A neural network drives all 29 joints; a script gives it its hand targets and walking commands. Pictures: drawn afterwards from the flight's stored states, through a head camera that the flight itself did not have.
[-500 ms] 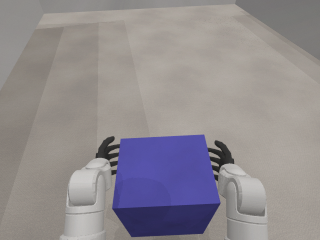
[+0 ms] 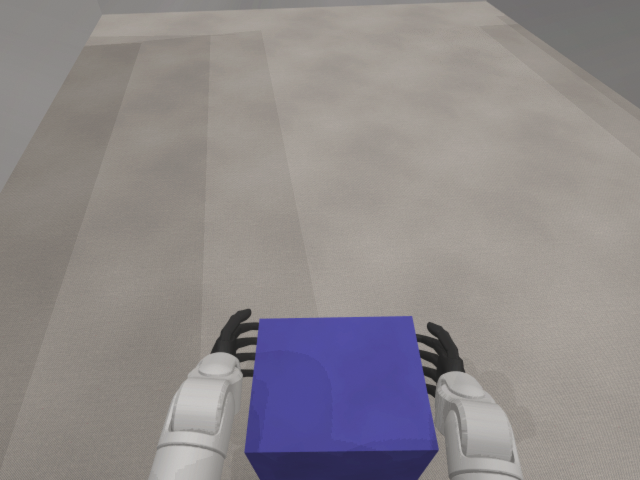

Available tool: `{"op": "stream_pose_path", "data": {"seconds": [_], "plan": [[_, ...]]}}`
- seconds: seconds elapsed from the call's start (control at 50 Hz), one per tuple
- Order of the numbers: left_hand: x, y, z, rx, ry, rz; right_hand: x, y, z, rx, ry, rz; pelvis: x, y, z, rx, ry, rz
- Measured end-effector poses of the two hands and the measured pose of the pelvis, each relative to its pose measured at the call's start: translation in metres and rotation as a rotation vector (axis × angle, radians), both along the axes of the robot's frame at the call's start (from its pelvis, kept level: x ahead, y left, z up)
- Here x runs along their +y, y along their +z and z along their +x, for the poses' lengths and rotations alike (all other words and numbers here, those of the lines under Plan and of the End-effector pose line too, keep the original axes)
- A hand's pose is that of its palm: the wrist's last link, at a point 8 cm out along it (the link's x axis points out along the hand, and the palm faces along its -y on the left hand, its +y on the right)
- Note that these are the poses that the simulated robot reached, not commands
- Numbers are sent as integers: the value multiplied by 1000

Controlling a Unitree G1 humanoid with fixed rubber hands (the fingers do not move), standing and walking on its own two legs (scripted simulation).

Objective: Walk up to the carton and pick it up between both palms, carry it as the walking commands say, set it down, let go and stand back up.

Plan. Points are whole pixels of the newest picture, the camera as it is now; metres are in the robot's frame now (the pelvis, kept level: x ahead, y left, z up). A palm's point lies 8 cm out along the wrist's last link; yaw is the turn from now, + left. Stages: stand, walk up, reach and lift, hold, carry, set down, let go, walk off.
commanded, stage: hold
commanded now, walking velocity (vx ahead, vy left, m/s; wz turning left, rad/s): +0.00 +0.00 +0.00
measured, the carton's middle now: (336, 413) +0.22 -0.03 -0.07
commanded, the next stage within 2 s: set down in 0.06 s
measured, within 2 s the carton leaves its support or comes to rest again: neither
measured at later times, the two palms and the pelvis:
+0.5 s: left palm (260, 364) +0.27 +0.07 -0.01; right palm (474, 371) +0.25 -0.21 -0.01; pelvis -0.05 -0.04 -0.01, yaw +5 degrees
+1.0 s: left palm (253, 371) +0.31 +0.09 -0.12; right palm (431, 382) +0.28 -0.19 -0.11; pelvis -0.04 -0.01 -0.06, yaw +5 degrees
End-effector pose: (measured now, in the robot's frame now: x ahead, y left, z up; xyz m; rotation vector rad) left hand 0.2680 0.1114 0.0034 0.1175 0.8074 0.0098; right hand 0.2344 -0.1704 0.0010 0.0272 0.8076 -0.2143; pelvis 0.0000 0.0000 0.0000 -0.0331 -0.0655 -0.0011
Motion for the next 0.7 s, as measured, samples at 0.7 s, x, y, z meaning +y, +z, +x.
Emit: {"op": "stream_pose_path", "data": {"seconds": [0.7], "plan": [[-35,-61,25,-35,0,18,-31,-54,27,-62,-47,-21,-44,-28,-58,87,103,9]]}}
